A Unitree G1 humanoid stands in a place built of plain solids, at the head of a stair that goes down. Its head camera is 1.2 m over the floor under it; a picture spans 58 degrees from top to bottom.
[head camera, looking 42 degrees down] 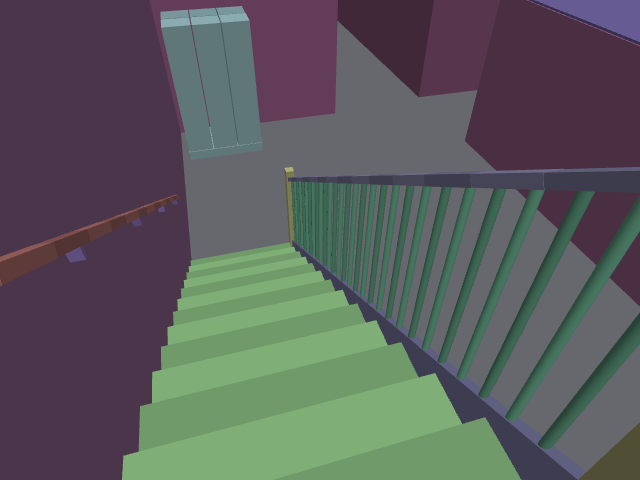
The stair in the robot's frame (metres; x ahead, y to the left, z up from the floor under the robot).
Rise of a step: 0.18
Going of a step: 0.28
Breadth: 1.20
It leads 16 degrees to the left of straight ahead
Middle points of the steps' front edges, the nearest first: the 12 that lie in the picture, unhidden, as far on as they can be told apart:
0.78 0.11 -0.37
1.05 0.19 -0.55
1.33 0.26 -0.74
1.60 0.34 -0.92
1.88 0.42 -1.11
2.15 0.49 -1.29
2.43 0.57 -1.48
2.70 0.65 -1.66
2.98 0.72 -1.85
3.25 0.80 -2.03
3.52 0.88 -2.22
3.80 0.95 -2.40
